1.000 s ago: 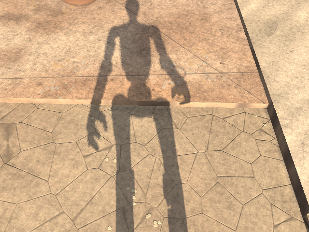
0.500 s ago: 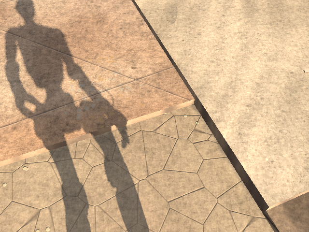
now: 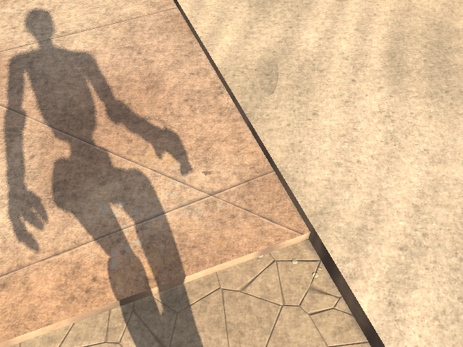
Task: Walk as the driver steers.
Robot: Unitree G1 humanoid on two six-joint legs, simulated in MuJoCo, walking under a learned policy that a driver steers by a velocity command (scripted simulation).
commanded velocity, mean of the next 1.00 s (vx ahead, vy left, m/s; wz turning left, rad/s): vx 0.22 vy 0.00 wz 0.25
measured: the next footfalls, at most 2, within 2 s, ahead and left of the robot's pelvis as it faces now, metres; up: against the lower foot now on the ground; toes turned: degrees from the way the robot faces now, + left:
right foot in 0.48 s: +0.44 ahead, -0.03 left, +0.00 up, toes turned +20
left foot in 0.86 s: +0.29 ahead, +0.13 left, +0.00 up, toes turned +15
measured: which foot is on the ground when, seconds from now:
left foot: down 0.00-0.48, up 0.50-0.84, down 0.86-1.00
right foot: down 0.00-0.00, up 0.02-0.46, down 0.48-0.88, up 0.90-1.00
